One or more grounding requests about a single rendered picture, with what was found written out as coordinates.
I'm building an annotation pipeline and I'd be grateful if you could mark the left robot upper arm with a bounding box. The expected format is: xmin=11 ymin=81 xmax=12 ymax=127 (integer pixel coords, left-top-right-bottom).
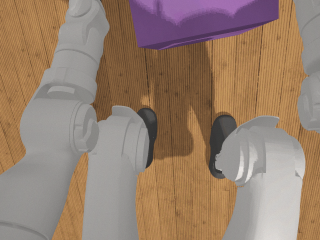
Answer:
xmin=0 ymin=98 xmax=100 ymax=240

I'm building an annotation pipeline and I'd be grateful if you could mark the robot right forearm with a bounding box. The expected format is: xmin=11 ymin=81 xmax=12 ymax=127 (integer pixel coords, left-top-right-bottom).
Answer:
xmin=293 ymin=0 xmax=320 ymax=76

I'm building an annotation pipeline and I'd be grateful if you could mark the robot left forearm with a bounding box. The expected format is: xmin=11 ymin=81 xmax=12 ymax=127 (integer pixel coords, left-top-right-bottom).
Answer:
xmin=20 ymin=0 xmax=110 ymax=144

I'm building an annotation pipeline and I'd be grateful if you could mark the carton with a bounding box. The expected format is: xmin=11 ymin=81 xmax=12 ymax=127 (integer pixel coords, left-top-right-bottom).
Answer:
xmin=129 ymin=0 xmax=279 ymax=50

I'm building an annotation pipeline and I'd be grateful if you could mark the right robot upper arm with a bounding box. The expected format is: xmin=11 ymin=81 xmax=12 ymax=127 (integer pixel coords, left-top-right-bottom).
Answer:
xmin=297 ymin=71 xmax=320 ymax=134

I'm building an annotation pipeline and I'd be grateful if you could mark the robot right shin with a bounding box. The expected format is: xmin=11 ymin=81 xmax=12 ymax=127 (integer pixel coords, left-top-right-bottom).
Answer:
xmin=215 ymin=115 xmax=306 ymax=180

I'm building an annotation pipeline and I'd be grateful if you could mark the right robot foot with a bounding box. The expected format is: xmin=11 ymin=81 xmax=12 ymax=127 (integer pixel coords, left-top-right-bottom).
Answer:
xmin=208 ymin=114 xmax=237 ymax=179

